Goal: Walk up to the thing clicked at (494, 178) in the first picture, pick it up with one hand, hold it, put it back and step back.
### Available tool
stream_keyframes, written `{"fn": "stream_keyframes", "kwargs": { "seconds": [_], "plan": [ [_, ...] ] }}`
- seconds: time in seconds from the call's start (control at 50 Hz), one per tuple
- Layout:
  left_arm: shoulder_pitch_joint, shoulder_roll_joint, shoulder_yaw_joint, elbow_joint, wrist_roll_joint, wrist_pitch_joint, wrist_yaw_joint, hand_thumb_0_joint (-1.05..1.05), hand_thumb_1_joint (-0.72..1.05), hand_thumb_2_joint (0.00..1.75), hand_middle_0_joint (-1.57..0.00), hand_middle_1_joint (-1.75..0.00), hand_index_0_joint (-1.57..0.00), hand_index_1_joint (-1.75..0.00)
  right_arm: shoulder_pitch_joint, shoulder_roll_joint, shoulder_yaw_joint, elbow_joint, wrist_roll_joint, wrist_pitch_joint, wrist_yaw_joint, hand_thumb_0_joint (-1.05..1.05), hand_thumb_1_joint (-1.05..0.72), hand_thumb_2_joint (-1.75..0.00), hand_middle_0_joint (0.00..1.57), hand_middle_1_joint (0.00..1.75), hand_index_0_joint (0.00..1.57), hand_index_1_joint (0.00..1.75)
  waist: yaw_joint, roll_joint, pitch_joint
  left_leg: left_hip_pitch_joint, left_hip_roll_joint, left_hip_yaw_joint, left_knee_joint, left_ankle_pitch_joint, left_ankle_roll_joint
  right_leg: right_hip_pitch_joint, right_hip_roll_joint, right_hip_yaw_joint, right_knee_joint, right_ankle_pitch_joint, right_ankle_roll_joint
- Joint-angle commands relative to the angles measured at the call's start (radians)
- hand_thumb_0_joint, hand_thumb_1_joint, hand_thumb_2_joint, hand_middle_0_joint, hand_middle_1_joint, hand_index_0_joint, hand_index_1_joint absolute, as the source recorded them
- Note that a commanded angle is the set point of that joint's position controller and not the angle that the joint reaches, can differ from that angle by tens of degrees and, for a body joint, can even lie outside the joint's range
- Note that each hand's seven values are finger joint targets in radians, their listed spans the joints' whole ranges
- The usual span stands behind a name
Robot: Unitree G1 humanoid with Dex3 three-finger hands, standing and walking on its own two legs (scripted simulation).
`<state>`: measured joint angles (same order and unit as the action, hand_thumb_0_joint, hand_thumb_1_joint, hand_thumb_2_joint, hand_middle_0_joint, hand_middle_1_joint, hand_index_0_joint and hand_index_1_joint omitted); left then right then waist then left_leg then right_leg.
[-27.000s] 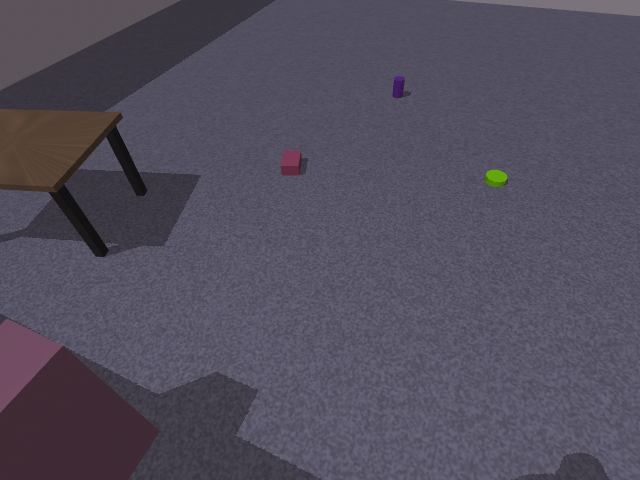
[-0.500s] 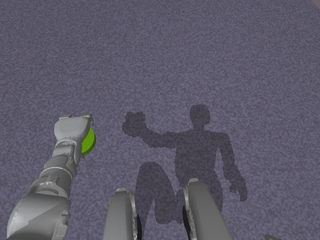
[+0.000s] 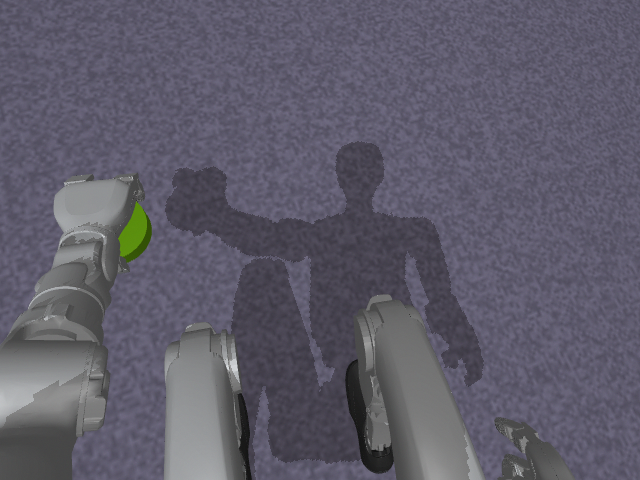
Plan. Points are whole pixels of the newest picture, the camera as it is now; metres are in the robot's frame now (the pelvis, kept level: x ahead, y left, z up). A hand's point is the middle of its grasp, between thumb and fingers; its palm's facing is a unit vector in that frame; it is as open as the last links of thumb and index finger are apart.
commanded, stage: crouch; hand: left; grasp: from above
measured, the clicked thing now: (112, 229) +0.47 +0.26 -0.18
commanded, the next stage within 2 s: lower in 0.84 s
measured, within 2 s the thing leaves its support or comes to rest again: neither
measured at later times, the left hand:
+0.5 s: hand (133, 236) +0.47 +0.25 -0.23, palm faces -0.46 -0.02 -0.89, open 11.5 cm
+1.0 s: hand (138, 234) +0.48 +0.25 -0.27, palm faces -0.46 -0.03 -0.89, open 11.5 cm
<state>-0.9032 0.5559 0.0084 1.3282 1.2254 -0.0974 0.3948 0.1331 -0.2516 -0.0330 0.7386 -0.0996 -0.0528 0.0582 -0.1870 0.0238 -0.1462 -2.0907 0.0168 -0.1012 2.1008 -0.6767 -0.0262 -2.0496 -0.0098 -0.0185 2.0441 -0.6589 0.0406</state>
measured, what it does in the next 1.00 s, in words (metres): lowers itself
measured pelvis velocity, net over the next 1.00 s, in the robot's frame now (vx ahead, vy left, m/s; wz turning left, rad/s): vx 0.00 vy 0.00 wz -0.06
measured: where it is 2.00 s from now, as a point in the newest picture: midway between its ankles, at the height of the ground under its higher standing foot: (304, 449)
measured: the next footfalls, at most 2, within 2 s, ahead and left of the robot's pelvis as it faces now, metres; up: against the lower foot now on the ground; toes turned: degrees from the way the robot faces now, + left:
none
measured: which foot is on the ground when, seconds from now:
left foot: down 0.00-1.00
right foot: down 0.00-1.00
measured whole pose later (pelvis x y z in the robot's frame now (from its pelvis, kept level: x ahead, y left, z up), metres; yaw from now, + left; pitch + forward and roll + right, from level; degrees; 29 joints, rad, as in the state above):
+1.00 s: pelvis +0.00 +0.00 -0.10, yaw -4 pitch +34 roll -8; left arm -1.05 0.73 0.07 1.56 1.28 -0.17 0.43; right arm 0.16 -0.28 0.08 0.74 -0.16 -0.06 0.13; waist -0.28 -0.01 -0.03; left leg -2.33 0.01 -0.17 2.42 -0.70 -0.04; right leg -2.27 0.02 -0.05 2.33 -0.66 0.05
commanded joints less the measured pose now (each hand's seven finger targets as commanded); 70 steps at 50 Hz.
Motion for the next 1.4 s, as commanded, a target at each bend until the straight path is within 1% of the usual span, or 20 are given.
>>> {"fn": "stream_keyframes", "kwargs": {
  "seconds": [0.0, 0.08, 0.1, 0.18, 0.28, 0.32, 0.48, 0.52, 0.54, 0.68, 0.74, 0.78, 0.82, 0.92, 0.94, 0.98, 1.02, 1.16, 1.22, 1.38],
  "plan": [
    [-0.392, 0.246, 0.041, -0.126, -0.021, 0.015, 0.037, 0.00, 0.52, 0.97, -0.86, -0.95, -0.89, -0.92, 0.221, -0.199, -0.063, -0.016, -0.011, -0.012, 0.000, 0.00, -0.90, -0.90, 0.20, 0.30, 0.20, 0.30, -0.039, 0.197, -0.713, 0.475, -0.019, 0.094, -0.171, 0.218, 0.050, 0.364, 0.029, -0.069, -0.196, 0.243, -0.068],
    [-0.379, 0.229, 0.027, -0.074, -0.031, 0.007, 0.010, 0.00, 0.55, 0.95, -0.87, -0.96, -0.91, -0.92, 0.219, -0.197, -0.058, -0.014, -0.015, -0.008, 0.012, 0.00, -0.90, -0.90, 0.20, 0.30, 0.20, 0.30, -0.048, 0.177, -0.678, 0.425, -0.017, 0.088, -0.136, 0.219, 0.050, 0.345, 0.034, -0.077, -0.153, 0.241, -0.068],
    [-0.403, 0.263, 0.040, -0.104, -0.029, 0.000, 0.006, 0.00, 0.55, 0.93, -0.86, -0.96, -0.90, -0.92, 0.217, -0.208, -0.058, -0.017, -0.013, -0.008, 0.013, 0.00, -0.90, -0.90, 0.20, 0.30, 0.20, 0.30, -0.040, 0.198, -0.706, 0.428, -0.017, 0.085, -0.131, 0.220, 0.048, 0.331, 0.035, -0.082, -0.135, 0.235, -0.072],
    [-0.392, 0.266, 0.037, -0.031, -0.014, -0.013, -0.001, 0.00, 0.56, 0.94, -0.87, -0.96, -0.92, -0.92, 0.221, -0.214, -0.048, -0.018, -0.017, 0.002, 0.021, 0.00, -0.90, -0.90, 0.20, 0.30, 0.20, 0.30, -0.058, 0.165, -0.659, 0.379, -0.019, 0.084, -0.093, 0.197, 0.052, 0.301, 0.039, -0.088, -0.114, 0.217, -0.070],
    [-0.478, 0.327, 0.061, -0.049, 0.001, -0.038, 0.019, 0.00, 0.51, 0.89, -0.83, -0.94, -0.87, -0.89, 0.221, -0.228, -0.031, -0.013, -0.021, 0.001, 0.028, 0.00, -0.90, -0.90, 0.20, 0.30, 0.20, 0.30, -0.054, 0.233, -0.667, 0.371, -0.019, 0.078, -0.070, 0.185, 0.046, 0.236, 0.039, -0.102, -0.058, 0.196, -0.080],
    [-0.443, 0.299, 0.049, 0.035, 0.008, -0.041, 0.027, 0.00, 0.51, 0.88, -0.82, -0.93, -0.87, -0.88, 0.223, -0.226, -0.022, -0.014, -0.027, -0.002, 0.032, 0.00, -0.90, -0.90, 0.20, 0.30, 0.20, 0.30, -0.080, 0.207, -0.605, 0.333, -0.020, 0.076, -0.054, 0.151, 0.048, 0.208, 0.040, -0.108, -0.050, 0.167, -0.078],
    [-0.501, 0.367, 0.068, 0.049, 0.022, -0.061, 0.058, 0.00, 0.44, 0.83, -0.77, -0.89, -0.82, -0.85, 0.219, -0.249, 0.004, -0.002, -0.042, -0.011, 0.040, 0.00, -0.90, -0.90, 0.20, 0.30, 0.20, 0.30, -0.076, 0.265, -0.610, 0.309, -0.024, 0.073, -0.014, 0.108, 0.044, 0.152, 0.043, -0.121, -0.002, 0.125, -0.081],
    [-0.508, 0.352, 0.063, 0.056, 0.022, -0.063, 0.060, 0.00, 0.44, 0.85, -0.77, -0.91, -0.81, -0.87, 0.236, -0.249, 0.011, -0.005, -0.050, -0.015, 0.044, 0.00, -0.90, -0.90, 0.20, 0.30, 0.20, 0.30, -0.102, 0.248, -0.613, 0.299, -0.022, 0.071, 0.009, 0.118, 0.046, 0.165, 0.044, -0.127, 0.006, 0.142, -0.077],
    [-0.517, 0.382, 0.070, 0.039, 0.027, -0.066, 0.063, 0.00, 0.44, 0.86, -0.77, -0.91, -0.81, -0.87, 0.235, -0.253, 0.014, -0.001, -0.048, -0.015, 0.043, 0.00, -0.90, -0.90, 0.20, 0.30, 0.20, 0.30, -0.086, 0.261, -0.631, 0.287, -0.023, 0.074, 0.016, 0.128, 0.048, 0.172, 0.046, -0.124, 0.009, 0.152, -0.076],
    [-0.504, 0.417, 0.083, 0.079, 0.029, -0.065, 0.068, 0.00, 0.51, 0.91, -0.83, -0.92, -0.86, -0.89, 0.238, -0.264, 0.030, -0.001, -0.056, -0.016, 0.049, 0.00, -0.90, -0.90, 0.20, 0.30, 0.20, 0.30, -0.093, 0.256, -0.602, 0.240, -0.021, 0.076, 0.050, 0.125, 0.052, 0.180, 0.050, -0.129, 0.027, 0.159, -0.071],
    [-0.480, 0.382, 0.064, 0.119, 0.033, -0.064, 0.067, 0.00, 0.53, 0.90, -0.85, -0.93, -0.88, -0.89, 0.237, -0.262, 0.037, 0.002, -0.058, -0.018, 0.054, 0.00, -0.90, -0.90, 0.20, 0.30, 0.20, 0.30, -0.105, 0.244, -0.558, 0.225, -0.021, 0.068, 0.053, 0.113, 0.051, 0.151, 0.053, -0.140, 0.042, 0.149, -0.075],
    [-0.497, 0.416, 0.076, 0.103, 0.039, -0.068, 0.070, 0.00, 0.53, 0.91, -0.85, -0.90, -0.88, -0.87, 0.239, -0.270, 0.040, -0.002, -0.057, -0.017, 0.053, 0.00, -0.90, -0.90, 0.20, 0.30, 0.20, 0.30, -0.102, 0.247, -0.587, 0.224, -0.020, 0.068, 0.067, 0.131, 0.054, 0.171, 0.054, -0.138, 0.040, 0.173, -0.070],
    [-0.477, 0.395, 0.069, 0.111, 0.033, -0.067, 0.071, 0.00, 0.52, 0.91, -0.84, -0.92, -0.87, -0.88, 0.246, -0.268, 0.043, -0.003, -0.058, -0.017, 0.056, 0.00, -0.90, -0.90, 0.20, 0.30, 0.20, 0.30, -0.108, 0.244, -0.581, 0.221, -0.021, 0.070, 0.075, 0.150, 0.054, 0.184, 0.051, -0.137, 0.044, 0.195, -0.066],
    [-0.465, 0.405, 0.076, 0.092, 0.031, -0.068, 0.073, 0.00, 0.54, 0.91, -0.87, -0.91, -0.89, -0.88, 0.238, -0.274, 0.040, -0.003, -0.057, -0.015, 0.061, 0.00, -0.90, -0.90, 0.20, 0.30, 0.20, 0.30, -0.091, 0.281, -0.596, 0.263, -0.018, 0.060, 0.075, 0.183, 0.046, 0.159, 0.053, -0.147, 0.069, 0.222, -0.073],
    [-0.490, 0.397, 0.071, 0.079, 0.035, -0.071, 0.073, 0.00, 0.49, 0.90, -0.85, -0.90, -0.87, -0.87, 0.244, -0.273, 0.041, -0.006, -0.060, -0.015, 0.063, 0.00, -0.90, -0.90, 0.20, 0.30, 0.20, 0.30, -0.116, 0.277, -0.593, 0.256, -0.019, 0.061, 0.083, 0.178, 0.049, 0.161, 0.052, -0.148, 0.063, 0.221, -0.069],
    [-0.477, 0.372, 0.055, 0.133, 0.037, -0.067, 0.075, 0.00, 0.45, 0.87, -0.81, -0.89, -0.84, -0.86, 0.241, -0.272, 0.049, 0.000, -0.063, -0.018, 0.068, 0.00, -0.90, -0.90, 0.20, 0.30, 0.20, 0.30, -0.128, 0.257, -0.537, 0.227, -0.019, 0.058, 0.087, 0.166, 0.049, 0.143, 0.054, -0.151, 0.068, 0.214, -0.070],
    [-0.498, 0.409, 0.075, 0.118, 0.040, -0.072, 0.084, 0.00, 0.44, 0.87, -0.80, -0.88, -0.83, -0.86, 0.246, -0.284, 0.050, -0.003, -0.065, -0.017, 0.066, 0.00, -0.90, -0.90, 0.20, 0.30, 0.20, 0.30, -0.124, 0.268, -0.562, 0.234, -0.019, 0.051, 0.089, 0.178, 0.048, 0.144, 0.053, -0.155, 0.075, 0.222, -0.069],
    [-0.500, 0.423, 0.072, 0.190, 0.057, -0.092, 0.112, 0.00, 0.45, 0.89, -0.81, -0.92, -0.84, -0.89, 0.240, -0.286, 0.074, -0.005, -0.082, -0.035, 0.077, 0.00, -0.90, -0.90, 0.20, 0.30, 0.20, 0.30, -0.150, 0.266, -0.509, 0.205, -0.017, 0.047, 0.128, 0.161, 0.051, 0.136, 0.058, -0.160, 0.095, 0.218, -0.065],
    [-0.506, 0.479, 0.112, 0.137, 0.064, -0.102, 0.140, 0.00, 0.46, 0.89, -0.81, -0.93, -0.84, -0.90, 0.247, -0.300, 0.079, -0.008, -0.091, -0.045, 0.080, 0.00, -0.91, -0.90, 0.20, 0.30, 0.20, 0.30, -0.139, 0.313, -0.542, 0.232, -0.018, 0.049, 0.131, 0.184, 0.047, 0.152, 0.054, -0.162, 0.103, 0.235, -0.064],
    [-0.483, 0.468, 0.112, 0.209, 0.072, -0.080, 0.181, 0.00, 0.46, 0.94, -0.80, -0.92, -0.83, -0.89, 0.240, -0.310, 0.093, -0.006, -0.113, -0.061, 0.100, 0.00, -0.89, -0.89, 0.20, 0.30, 0.20, 0.30, -0.170, 0.314, -0.530, 0.231, -0.011, 0.035, 0.156, 0.188, 0.046, 0.135, 0.063, -0.181, 0.125, 0.248, -0.062]
  ]
}}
